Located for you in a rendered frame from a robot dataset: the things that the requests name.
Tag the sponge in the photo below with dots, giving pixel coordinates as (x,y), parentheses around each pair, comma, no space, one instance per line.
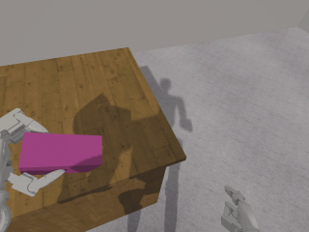
(42,153)

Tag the robot right hand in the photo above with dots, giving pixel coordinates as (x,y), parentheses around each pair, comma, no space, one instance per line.
(242,217)

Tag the robot left hand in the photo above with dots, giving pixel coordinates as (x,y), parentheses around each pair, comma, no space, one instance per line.
(12,128)

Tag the table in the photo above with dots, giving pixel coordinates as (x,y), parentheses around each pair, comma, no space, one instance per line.
(98,93)

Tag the robot left forearm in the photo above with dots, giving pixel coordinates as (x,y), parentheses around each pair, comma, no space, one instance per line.
(5,211)

